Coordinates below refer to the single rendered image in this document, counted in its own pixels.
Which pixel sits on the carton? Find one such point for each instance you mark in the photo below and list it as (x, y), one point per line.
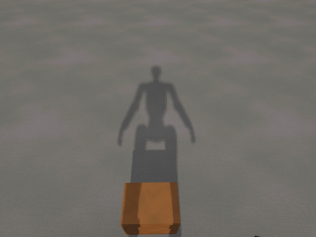
(150, 208)

